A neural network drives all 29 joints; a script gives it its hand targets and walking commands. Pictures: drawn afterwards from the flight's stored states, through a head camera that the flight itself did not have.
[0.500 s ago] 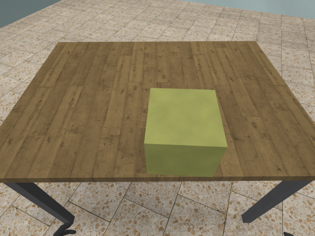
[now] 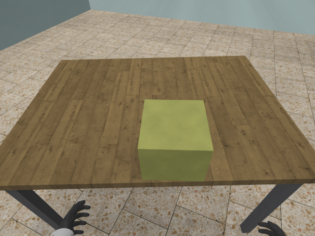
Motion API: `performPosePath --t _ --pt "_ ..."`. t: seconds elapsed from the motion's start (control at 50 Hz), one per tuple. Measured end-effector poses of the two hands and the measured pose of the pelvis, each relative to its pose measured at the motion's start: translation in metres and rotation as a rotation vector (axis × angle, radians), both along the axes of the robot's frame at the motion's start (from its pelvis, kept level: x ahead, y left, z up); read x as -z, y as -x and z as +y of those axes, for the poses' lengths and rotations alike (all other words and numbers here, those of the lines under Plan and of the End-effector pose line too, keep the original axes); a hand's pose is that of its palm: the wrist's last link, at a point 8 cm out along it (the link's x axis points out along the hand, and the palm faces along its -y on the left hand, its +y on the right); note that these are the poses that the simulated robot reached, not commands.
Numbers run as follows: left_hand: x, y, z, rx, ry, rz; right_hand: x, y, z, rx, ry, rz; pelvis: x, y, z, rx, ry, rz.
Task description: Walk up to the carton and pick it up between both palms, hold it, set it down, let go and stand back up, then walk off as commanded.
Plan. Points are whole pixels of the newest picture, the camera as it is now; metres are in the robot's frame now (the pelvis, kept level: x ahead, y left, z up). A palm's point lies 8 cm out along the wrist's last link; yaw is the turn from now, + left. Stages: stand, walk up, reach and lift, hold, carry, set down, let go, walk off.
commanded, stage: reach and lift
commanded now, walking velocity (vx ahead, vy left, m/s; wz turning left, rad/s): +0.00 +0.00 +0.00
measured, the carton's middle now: (173, 139) +0.42 -0.02 +0.01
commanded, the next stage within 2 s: none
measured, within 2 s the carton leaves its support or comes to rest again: neither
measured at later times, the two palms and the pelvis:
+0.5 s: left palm (70, 227) +0.17 +0.23 -0.01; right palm out of the picture +0.15 -0.25 -0.01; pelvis -0.03 -0.01 +0.00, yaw +1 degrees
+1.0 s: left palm (73, 208) +0.20 +0.22 +0.04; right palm (273, 219) +0.18 -0.22 +0.03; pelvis -0.02 +0.00 +0.01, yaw +3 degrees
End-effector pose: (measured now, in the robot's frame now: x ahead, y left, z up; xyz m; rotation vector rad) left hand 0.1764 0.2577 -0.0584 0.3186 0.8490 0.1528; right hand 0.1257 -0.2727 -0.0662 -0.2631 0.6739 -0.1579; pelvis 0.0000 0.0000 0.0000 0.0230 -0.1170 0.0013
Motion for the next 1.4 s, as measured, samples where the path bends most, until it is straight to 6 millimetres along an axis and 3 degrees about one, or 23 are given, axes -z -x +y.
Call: performPosePath --t 0.38,0.58,0.68,0.8,0.92,1.04,1.28,1.4 --pt "-0.025 0.010 -0.030 -0.008 0.071 -0.213 -0.047 -0.014 0.008 -0.007 -0.027 -0.217 0.000 0.028 -0.016 -0.003 -0.010 -0.032" --pt "-0.064 0.001 -0.021 -0.049 0.146 -0.366 -0.076 -0.028 0.041 -0.006 -0.048 -0.287 -0.001 0.035 0.002 -0.027 -0.017 -0.038" --pt "-0.070 0.000 -0.019 -0.074 0.132 -0.397 -0.088 -0.041 0.053 -0.062 -0.062 -0.301 -0.006 0.032 0.006 -0.039 0.020 -0.037" --pt "-0.077 -0.006 -0.033 -0.095 0.189 -0.460 -0.095 -0.059 0.055 -0.087 -0.092 -0.346 -0.008 0.029 0.000 -0.048 0.012 -0.028" --pt "-0.094 -0.015 -0.040 -0.097 0.203 -0.531 -0.100 -0.057 0.058 -0.060 -0.131 -0.377 -0.011 0.024 -0.003 -0.053 0.000 -0.007" --pt "-0.096 -0.024 -0.043 -0.111 0.226 -0.537 -0.100 -0.058 0.055 -0.035 -0.127 -0.365 -0.013 0.017 -0.005 -0.054 -0.002 0.011" --pt "-0.099 -0.044 -0.043 -0.132 0.244 -0.532 -0.126 -0.118 0.067 -0.067 -0.149 -0.454 -0.015 0.004 -0.004 -0.055 -0.001 0.036" --pt "-0.111 -0.065 -0.046 -0.103 0.258 -0.549 -0.124 -0.144 0.073 -0.054 -0.165 -0.435 -0.016 0.000 -0.002 -0.055 0.001 0.045"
